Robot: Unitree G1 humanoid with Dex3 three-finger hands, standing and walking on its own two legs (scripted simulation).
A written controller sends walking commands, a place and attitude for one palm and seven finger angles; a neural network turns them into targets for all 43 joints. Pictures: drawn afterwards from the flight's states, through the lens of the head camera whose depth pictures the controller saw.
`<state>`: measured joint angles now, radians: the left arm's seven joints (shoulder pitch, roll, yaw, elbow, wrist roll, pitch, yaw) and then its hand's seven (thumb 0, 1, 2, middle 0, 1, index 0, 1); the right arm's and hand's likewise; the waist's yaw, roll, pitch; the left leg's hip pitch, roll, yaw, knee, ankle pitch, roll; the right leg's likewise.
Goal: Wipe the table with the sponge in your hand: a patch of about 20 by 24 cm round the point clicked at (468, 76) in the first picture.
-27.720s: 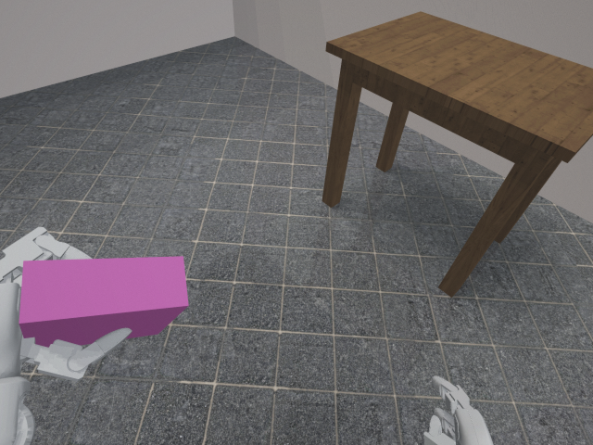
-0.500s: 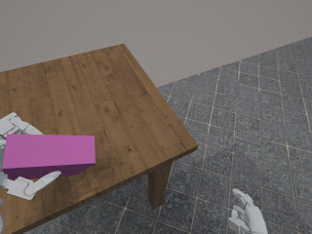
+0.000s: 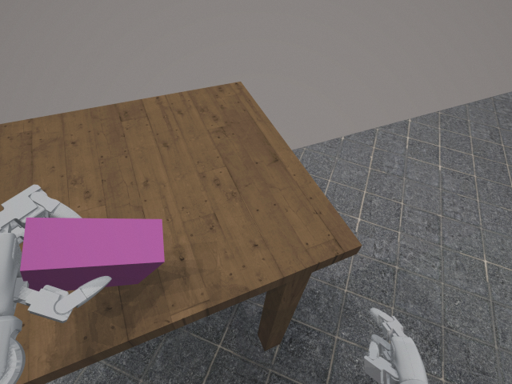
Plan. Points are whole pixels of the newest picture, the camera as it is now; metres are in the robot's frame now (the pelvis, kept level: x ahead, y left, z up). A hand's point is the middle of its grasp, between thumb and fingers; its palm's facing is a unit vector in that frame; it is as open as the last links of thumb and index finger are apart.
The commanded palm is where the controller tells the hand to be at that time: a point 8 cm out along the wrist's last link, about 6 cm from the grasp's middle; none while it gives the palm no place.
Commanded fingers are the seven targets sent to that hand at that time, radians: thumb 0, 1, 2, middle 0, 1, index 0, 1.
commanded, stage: come to a stop and stand still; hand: left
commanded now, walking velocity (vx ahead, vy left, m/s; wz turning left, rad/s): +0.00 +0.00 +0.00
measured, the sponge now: (113, 256) +0.24 +0.20 +0.12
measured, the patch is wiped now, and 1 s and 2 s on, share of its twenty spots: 0.00 0.00 0.00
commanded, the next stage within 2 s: look again from close up in 0.44 s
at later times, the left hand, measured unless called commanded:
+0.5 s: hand (42, 255) +0.22 +0.27 +0.15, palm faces +0.32 -0.84 -0.43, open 9.6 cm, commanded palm +0.16 +0.30 +0.17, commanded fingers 0.00 0.10 1.30 -1.20 -1.60 -1.20 -1.60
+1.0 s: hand (55, 249) +0.23 +0.26 +0.14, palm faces +0.32 -0.85 -0.41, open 9.6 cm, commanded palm +0.16 +0.29 +0.17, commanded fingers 0.00 0.10 1.30 -1.20 -1.60 -1.20 -1.60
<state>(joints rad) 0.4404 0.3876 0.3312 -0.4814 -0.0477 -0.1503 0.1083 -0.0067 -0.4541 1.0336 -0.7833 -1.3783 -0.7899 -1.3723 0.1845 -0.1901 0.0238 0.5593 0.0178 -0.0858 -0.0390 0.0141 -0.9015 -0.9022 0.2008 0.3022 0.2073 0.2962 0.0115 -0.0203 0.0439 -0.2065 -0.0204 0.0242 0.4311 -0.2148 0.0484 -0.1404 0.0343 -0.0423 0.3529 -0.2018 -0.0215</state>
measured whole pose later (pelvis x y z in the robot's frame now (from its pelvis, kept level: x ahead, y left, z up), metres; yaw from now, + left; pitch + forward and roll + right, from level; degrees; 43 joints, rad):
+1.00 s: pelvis +0.00 +0.01 +0.00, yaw -1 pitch +0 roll -2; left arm 0.39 0.43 0.38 -0.43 -0.03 -0.22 0.08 -0.01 -0.46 1.04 -0.79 -1.37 -0.80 -1.37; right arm 0.21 -0.21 0.01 0.58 0.01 -0.15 -0.03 0.02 -0.90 -0.90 0.20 0.30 0.21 0.30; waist 0.02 -0.06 0.07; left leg -0.25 -0.02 0.04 0.47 -0.23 0.06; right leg -0.18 0.03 -0.02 0.40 -0.22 -0.01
